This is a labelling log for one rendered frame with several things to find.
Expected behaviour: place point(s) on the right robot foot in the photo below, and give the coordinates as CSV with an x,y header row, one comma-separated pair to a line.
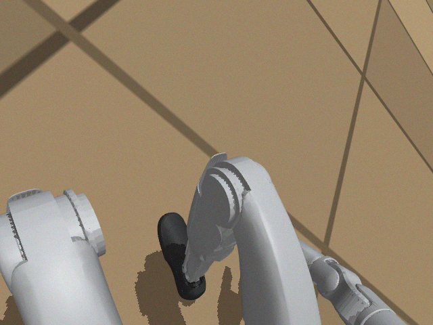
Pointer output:
x,y
172,234

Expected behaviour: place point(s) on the right robot arm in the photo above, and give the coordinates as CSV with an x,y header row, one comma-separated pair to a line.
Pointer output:
x,y
356,304

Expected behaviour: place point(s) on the right robot hand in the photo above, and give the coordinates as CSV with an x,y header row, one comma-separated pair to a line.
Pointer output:
x,y
310,254

